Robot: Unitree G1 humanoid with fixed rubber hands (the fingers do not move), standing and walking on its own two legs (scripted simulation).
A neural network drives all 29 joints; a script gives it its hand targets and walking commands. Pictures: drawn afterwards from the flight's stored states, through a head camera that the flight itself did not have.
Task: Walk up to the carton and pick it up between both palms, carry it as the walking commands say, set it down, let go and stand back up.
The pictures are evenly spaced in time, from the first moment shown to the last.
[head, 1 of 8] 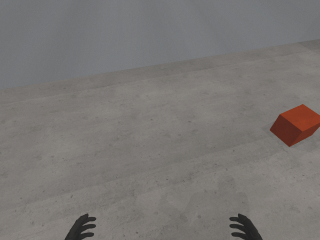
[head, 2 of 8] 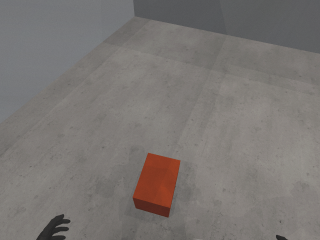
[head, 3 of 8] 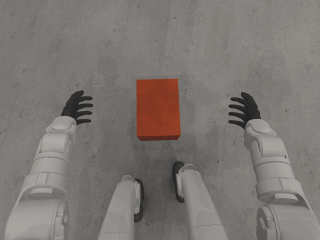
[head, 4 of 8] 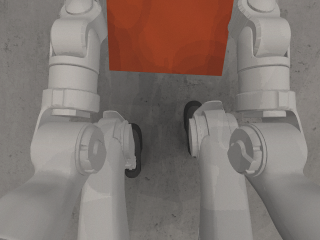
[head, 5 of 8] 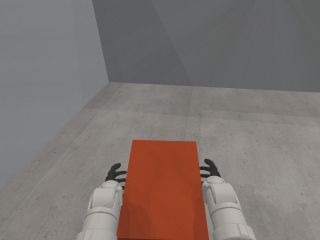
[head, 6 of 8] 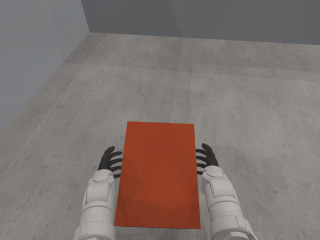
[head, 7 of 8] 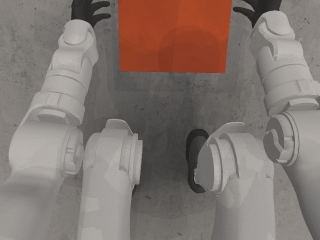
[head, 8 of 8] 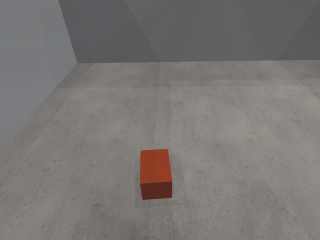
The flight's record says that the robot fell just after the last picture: no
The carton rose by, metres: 0.67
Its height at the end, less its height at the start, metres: +0.00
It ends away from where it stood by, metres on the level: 0.02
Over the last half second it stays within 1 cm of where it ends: yes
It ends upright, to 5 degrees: yes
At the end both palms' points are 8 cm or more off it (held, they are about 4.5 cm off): yes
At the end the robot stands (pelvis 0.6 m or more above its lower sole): yes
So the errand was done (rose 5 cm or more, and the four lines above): yes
